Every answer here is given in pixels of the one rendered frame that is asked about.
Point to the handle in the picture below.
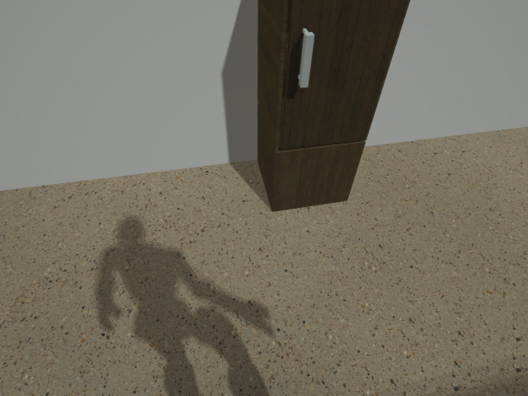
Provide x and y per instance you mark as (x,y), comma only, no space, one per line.
(306,58)

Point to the cupboard door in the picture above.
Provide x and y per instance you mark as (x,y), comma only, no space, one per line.
(353,41)

